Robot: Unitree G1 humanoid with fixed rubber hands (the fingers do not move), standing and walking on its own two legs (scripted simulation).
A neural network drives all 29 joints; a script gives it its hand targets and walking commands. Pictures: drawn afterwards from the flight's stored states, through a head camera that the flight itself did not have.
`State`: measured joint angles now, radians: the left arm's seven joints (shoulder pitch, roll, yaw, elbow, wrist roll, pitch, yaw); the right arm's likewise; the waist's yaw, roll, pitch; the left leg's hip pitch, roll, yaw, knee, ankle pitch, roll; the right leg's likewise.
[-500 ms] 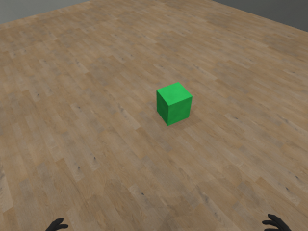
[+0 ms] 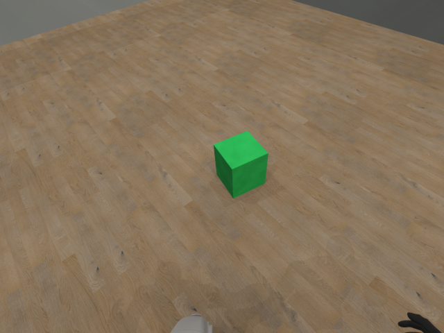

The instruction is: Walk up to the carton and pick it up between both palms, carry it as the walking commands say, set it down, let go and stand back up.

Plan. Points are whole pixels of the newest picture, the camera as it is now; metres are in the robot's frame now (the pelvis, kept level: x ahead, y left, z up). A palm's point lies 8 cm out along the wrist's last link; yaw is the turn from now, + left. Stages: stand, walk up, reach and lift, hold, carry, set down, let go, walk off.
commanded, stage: walk up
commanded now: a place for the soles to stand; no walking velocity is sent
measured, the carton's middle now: (240, 164) +1.03 +0.00 -0.65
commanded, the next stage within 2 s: none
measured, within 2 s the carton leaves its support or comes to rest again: neither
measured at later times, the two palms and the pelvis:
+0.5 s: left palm (103, 226) +0.34 +0.32 -0.07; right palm (426, 296) +0.21 -0.34 -0.09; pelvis +0.19 +0.00 -0.02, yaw -4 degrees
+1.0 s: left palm (112, 191) +0.46 +0.34 -0.09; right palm (384, 202) +0.40 -0.33 -0.07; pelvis +0.35 +0.02 -0.01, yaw -3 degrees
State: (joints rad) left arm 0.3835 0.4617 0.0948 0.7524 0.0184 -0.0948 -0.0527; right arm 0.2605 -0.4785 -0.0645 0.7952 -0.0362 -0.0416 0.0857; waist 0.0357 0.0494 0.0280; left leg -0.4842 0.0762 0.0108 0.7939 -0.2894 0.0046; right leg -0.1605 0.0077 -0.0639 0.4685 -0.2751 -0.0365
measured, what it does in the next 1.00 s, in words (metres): walks ahead: left foot, then right foot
